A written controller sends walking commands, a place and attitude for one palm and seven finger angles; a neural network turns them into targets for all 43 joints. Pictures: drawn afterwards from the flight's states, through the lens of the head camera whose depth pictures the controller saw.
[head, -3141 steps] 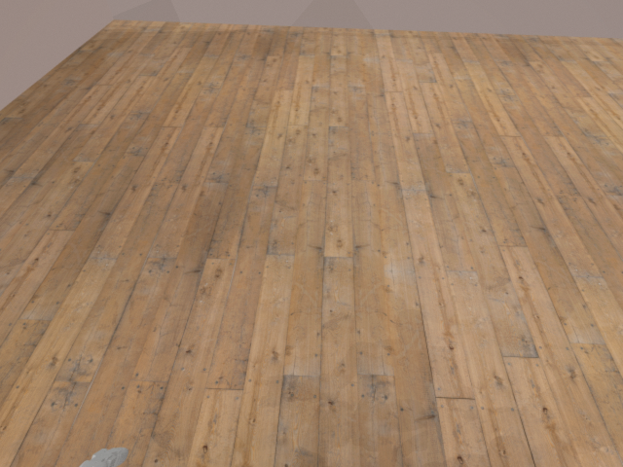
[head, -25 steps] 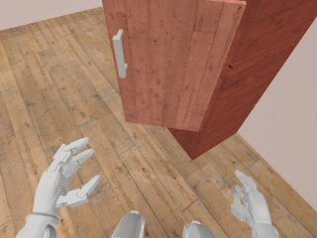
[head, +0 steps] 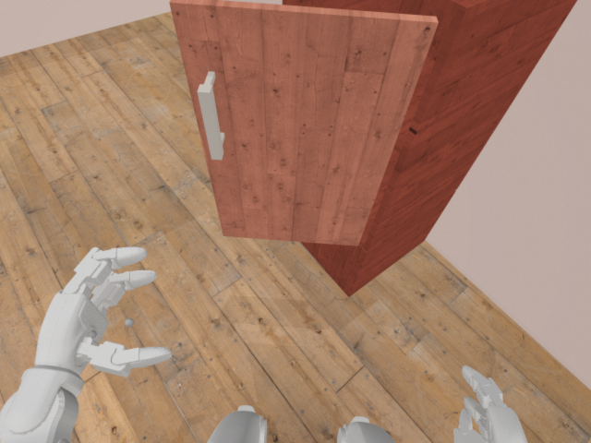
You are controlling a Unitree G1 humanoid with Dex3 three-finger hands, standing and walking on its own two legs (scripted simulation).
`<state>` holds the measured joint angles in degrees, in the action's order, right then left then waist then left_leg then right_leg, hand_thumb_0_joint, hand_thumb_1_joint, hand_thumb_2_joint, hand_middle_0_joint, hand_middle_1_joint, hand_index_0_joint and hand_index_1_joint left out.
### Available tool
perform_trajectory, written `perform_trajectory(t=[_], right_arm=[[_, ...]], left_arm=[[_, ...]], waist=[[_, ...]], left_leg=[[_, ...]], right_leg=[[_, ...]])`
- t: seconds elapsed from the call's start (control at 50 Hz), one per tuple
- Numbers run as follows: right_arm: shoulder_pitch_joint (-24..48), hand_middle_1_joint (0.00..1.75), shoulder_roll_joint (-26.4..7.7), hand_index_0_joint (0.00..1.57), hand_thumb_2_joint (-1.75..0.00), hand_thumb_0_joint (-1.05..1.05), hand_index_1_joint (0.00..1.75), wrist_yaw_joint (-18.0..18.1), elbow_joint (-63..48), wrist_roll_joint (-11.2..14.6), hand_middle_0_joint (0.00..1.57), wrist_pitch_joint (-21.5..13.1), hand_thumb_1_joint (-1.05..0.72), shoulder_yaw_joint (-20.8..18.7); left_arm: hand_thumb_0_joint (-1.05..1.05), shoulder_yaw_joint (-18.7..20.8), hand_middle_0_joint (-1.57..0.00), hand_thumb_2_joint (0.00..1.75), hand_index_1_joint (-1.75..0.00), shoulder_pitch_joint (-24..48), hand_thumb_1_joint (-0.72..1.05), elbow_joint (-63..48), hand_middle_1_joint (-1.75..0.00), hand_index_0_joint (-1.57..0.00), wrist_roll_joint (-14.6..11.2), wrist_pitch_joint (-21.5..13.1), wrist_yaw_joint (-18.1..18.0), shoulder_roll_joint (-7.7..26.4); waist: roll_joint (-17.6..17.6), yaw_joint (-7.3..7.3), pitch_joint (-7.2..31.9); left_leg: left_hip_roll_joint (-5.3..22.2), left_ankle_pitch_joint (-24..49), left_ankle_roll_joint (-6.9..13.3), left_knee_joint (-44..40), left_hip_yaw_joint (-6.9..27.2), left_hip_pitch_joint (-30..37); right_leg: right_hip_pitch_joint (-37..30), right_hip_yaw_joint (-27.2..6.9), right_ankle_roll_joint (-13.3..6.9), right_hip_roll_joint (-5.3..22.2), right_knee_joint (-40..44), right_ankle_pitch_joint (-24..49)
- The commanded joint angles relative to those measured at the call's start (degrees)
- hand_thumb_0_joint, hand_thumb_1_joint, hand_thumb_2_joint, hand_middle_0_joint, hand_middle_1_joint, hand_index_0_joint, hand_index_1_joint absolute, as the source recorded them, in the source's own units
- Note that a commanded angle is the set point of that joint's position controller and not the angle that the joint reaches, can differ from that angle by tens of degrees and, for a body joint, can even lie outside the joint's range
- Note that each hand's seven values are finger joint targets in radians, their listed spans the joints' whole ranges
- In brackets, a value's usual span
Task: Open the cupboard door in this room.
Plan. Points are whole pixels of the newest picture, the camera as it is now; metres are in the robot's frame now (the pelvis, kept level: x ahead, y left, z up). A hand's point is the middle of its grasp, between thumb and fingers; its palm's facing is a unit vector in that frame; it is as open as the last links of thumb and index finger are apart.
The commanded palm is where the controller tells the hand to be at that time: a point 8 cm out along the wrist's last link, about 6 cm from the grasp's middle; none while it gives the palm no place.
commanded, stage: raise the hand with hooked fingers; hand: left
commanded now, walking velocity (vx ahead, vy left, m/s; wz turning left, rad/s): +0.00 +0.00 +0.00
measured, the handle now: (214, 117) +0.60 +0.18 +0.06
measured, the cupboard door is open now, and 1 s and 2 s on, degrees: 49 49 49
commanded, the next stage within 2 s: move the hooked fingers beside the handle in 1.02 s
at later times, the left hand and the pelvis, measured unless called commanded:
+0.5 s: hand (90, 273) +0.29 +0.27 +0.08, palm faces +0.02 -1.00 -0.05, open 14.0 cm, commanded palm +0.27 +0.32 +0.08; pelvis +0.01 +0.00 +0.02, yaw +0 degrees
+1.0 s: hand (100, 266) +0.30 +0.26 +0.08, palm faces +0.01 -1.00 -0.03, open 14.0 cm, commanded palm +0.28 +0.31 +0.08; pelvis +0.01 -0.01 +0.02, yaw +0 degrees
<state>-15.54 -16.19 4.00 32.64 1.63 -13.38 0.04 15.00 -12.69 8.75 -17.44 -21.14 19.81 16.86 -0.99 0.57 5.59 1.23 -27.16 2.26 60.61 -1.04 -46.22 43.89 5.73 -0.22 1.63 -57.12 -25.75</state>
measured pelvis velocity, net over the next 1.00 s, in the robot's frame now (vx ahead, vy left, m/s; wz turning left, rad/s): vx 0.01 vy -0.01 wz -0.01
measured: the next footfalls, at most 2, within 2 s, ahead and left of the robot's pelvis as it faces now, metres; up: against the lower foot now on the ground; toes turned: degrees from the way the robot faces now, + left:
none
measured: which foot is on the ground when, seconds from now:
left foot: down 0.00-1.00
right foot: down 0.00-1.00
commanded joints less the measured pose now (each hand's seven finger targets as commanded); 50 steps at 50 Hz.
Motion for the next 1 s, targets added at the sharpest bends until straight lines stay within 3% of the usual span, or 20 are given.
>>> perform_trajectory(t=[0.0, 0.06, 0.1, 0.16, 0.2, 0.26, 0.4, 0.44, 0.5, 0.54, 0.6, 0.66, 0.74, 0.76, 0.82, 0.86, 0.92, 0.98], right_arm=[[1.61, 0.30, -7.33, 0.20, -0.90, 0.00, 0.30, 0.37, -8.63, 0.15, 0.20, -3.08, -0.90, -2.19], [1.38, 0.30, -7.67, 0.20, -0.90, 0.00, 0.30, 0.37, -8.69, 0.20, 0.20, -2.53, -0.90, -2.02], [1.38, 0.30, -7.66, 0.20, -0.90, 0.00, 0.30, 0.31, -8.86, 0.23, 0.20, -2.29, -0.90, -1.79], [1.12, 0.30, -7.91, 0.20, -0.90, 0.00, 0.30, 0.51, -8.97, 0.22, 0.20, -1.94, -0.90, -1.51], [1.20, 0.30, -7.88, 0.20, -0.90, 0.00, 0.30, 0.56, -8.79, 0.40, 0.20, -1.81, -0.90, -1.43], [0.99, 0.30, -8.19, 0.20, -0.90, 0.00, 0.30, 0.77, -8.41, 0.35, 0.20, -1.63, -0.90, -1.23], [0.34, 0.30, -8.36, 0.20, -0.90, 0.00, 0.30, 0.85, -7.54, 0.34, 0.20, -1.43, -0.90, -1.13], [0.40, 0.30, -8.51, 0.20, -0.90, 0.00, 0.30, 0.88, -7.34, 0.47, 0.20, -1.29, -0.90, -1.17], [0.16, 0.30, -8.87, 0.20, -0.90, 0.00, 0.30, 1.06, -7.25, 0.56, 0.20, -1.00, -0.90, -1.13], [0.08, 0.30, -8.69, 0.20, -0.90, 0.00, 0.30, 0.92, -7.64, 0.69, 0.20, -1.12, -0.90, -1.31], [-0.49, 0.30, -8.77, 0.20, -0.90, 0.00, 0.30, 0.51, -8.03, 0.60, 0.20, -1.10, -0.90, -1.65], [-0.66, 0.30, -9.04, 0.20, -0.90, 0.00, 0.30, 0.20, -8.03, 0.25, 0.20, -0.87, -0.90, -1.67], [-0.55, 0.30, -8.53, 0.20, -0.90, 0.00, 0.30, 0.18, -7.92, 0.41, 0.20, -0.87, -0.90, -1.84], [-1.05, 0.30, -8.93, 0.20, -0.90, 0.00, 0.30, 0.20, -8.00, 0.18, 0.20, -0.73, -0.90, -1.79], [-0.63, 0.30, -8.47, 0.20, -0.90, 0.00, 0.30, 0.29, -8.03, 0.52, 0.20, -0.56, -0.90, -1.71], [-0.78, 0.30, -8.73, 0.20, -0.90, 0.00, 0.30, 0.44, -7.87, 0.36, 0.20, -0.37, -0.90, -1.61], [-0.21, 0.30, -8.49, 0.20, -0.90, 0.00, 0.30, 0.54, -8.07, 0.61, 0.20, -0.20, -0.90, -1.40], [-0.28, 0.30, -8.51, 0.20, -0.90, 0.00, 0.30, 0.55, -8.10, 0.43, 0.20, -0.21, -0.90, -1.42]], left_arm=[[0.00, 6.50, -0.29, 0.35, -1.12, 7.60, -0.38, -11.46, -1.12, -0.29, -1.49, -3.09, 0.37, 11.00], [0.00, 7.45, -0.30, 0.32, -1.17, 9.11, -0.45, -8.95, -1.17, -0.30, -1.72, -2.03, 1.22, 12.03], [0.00, 7.71, -0.30, 0.30, -1.20, 11.51, -0.50, -9.25, -1.20, -0.30, -1.74, -1.60, 2.18, 12.70], [0.00, 8.88, -0.30, 0.30, -1.20, 13.13, -0.50, -6.04, -1.20, -0.30, -2.42, -0.35, 3.40, 13.71], [0.00, 9.52, -0.30, 0.30, -1.20, 15.36, -0.50, -5.49, -1.20, -0.30, -2.57, 0.03, 4.39, 14.50], [0.00, 10.73, -0.30, 0.30, -1.20, 17.91, -0.50, -2.56, -1.20, -0.30, -3.20, 0.68, 5.88, 16.08], [0.00, 14.07, -0.30, 0.30, -1.20, 21.79, -0.50, 1.29, -1.20, -0.30, -4.09, 0.50, 9.03, 19.95], [0.00, 14.53, -0.30, 0.30, -1.20, 22.78, -0.50, 3.79, -1.20, -0.30, -4.63, 0.72, 9.72, 20.14], [0.00, 15.45, -0.30, 0.30, -1.20, 26.02, -0.50, 6.15, -1.20, -0.30, -4.82, 1.12, 11.15, 22.07], [0.00, 14.13, -0.30, 0.30, -1.20, 24.45, -0.50, 6.33, -1.20, -0.30, -4.88, 1.13, 11.61, 20.37], [0.00, 14.86, -0.30, 0.30, -1.20, 22.66, -0.50, 5.93, -1.20, -0.30, -5.19, 0.76, 11.86, 20.85], [0.00, 16.51, -0.30, 0.30, -1.20, 22.69, -0.50, 6.44, -1.20, -0.30, -5.42, 0.25, 11.11, 22.39], [0.00, 16.02, -0.30, 0.30, -1.20, 24.02, -0.50, 3.96, -1.20, -0.30, -5.03, -1.22, 10.16, 21.71], [0.00, 16.47, -0.30, 0.30, -1.20, 24.61, -0.50, 4.11, -1.20, -0.30, -4.89, -1.26, 10.08, 22.78], [0.00, 15.74, -0.30, 0.30, -1.20, 23.61, -0.50, 4.66, -1.20, -0.30, -4.74, -1.42, 10.16, 21.54], [0.00, 15.87, -0.30, 0.30, -1.20, 24.32, -0.50, 5.77, -1.20, -0.30, -5.13, -0.99, 10.57, 21.86], [0.00, 15.25, -0.30, 0.30, -1.20, 24.55, -0.50, 7.21, -1.20, -0.30, -5.07, -0.47, 10.88, 21.00], [0.00, 15.99, -0.30, 0.30, -1.20, 25.36, -0.50, 6.14, -1.20, -0.30, -5.06, -0.83, 11.08, 22.02]], waist=[[-4.93, -0.48, 13.38], [-3.70, -0.29, 12.01], [-5.39, -0.31, 13.18], [-3.53, -0.21, 12.19], [-4.78, -0.33, 13.50], [-3.38, 0.00, 12.64], [-4.67, -0.39, 15.50], [-2.71, -0.05, 13.74], [-3.98, 0.00, 13.38], [-4.42, -0.25, 13.77], [-3.63, -0.69, 15.18], [-1.79, -0.66, 13.88], [-5.52, -0.38, 14.67], [-3.63, -0.31, 15.00], [-4.90, -0.20, 14.83], [-3.10, 0.05, 13.81], [-3.31, 0.05, 12.71], [-3.01, -0.21, 14.80]], left_leg=[[-0.73, 13.68, -1.85, -12.53, 4.06, 12.45], [-0.59, 15.27, -1.99, -12.82, 4.32, 12.71], [-0.60, 15.98, -2.24, -13.28, 4.26, 13.82], [-0.60, 17.00, -2.13, -13.51, 4.38, 13.91], [-0.63, 17.05, -2.22, -13.80, 4.14, 14.78], [-0.82, 16.78, -1.96, -13.64, 4.00, 14.38], [-0.86, 21.12, -1.83, -13.78, 3.38, 16.37], [-0.92, 19.02, -1.64, -14.05, 3.14, 15.02], [-1.07, 17.22, -1.49, -14.55, 2.87, 14.53], [-1.10, 17.48, -1.39, -14.84, 2.82, 15.22], [-1.15, 19.25, -1.25, -14.65, 2.52, 15.72], [-1.17, 18.70, -1.12, -14.15, 2.23, 13.59], [-1.14, 18.90, -1.25, -14.65, 2.13, 15.47], [-1.01, 19.29, -1.17, -14.45, 2.33, 15.13], [-1.11, 18.15, -1.13, -14.71, 2.00, 15.16], [-1.04, 17.74, -1.01, -14.43, 1.96, 14.39], [-1.15, 15.61, -1.10, -14.92, 1.95, 13.47], [-1.20, 17.14, -0.97, -14.44, 1.99, 14.15]], right_leg=[[-6.98, -1.20, -1.40, -2.65, 7.84, 8.17], [-7.58, -0.97, -1.60, -3.09, 8.03, 9.83], [-7.95, -0.95, -1.46, -2.87, 8.28, 10.28], [-8.66, -0.93, -1.57, -3.30, 8.86, 11.59], [-9.29, -1.08, -1.44, -3.13, 9.20, 11.77], [-9.66, -1.41, -1.53, -3.41, 9.89, 12.21], [-12.32, -2.05, -1.55, -3.23, 10.62, 16.15], [-12.36, -2.22, -1.36, -3.16, 11.47, 15.12], [-12.49, -2.75, -1.49, -3.14, 12.15, 13.66], [-12.53, -2.71, -1.48, -3.03, 12.42, 13.67], [-13.67, -2.93, -1.44, -3.08, 12.32, 15.58], [-14.42, -3.43, -1.48, -3.11, 12.39, 15.64], [-13.42, -3.35, -1.28, -2.91, 12.31, 15.48], [-13.88, -3.27, -1.43, -3.25, 11.83, 15.79], [-13.88, -3.61, -1.19, -3.02, 12.34, 15.15], [-13.98, -3.82, -1.28, -3.18, 12.53, 15.24], [-13.37, -3.78, -1.11, -2.93, 12.95, 13.24], [-14.67, -4.16, -1.21, -2.96, 12.62, 14.91]])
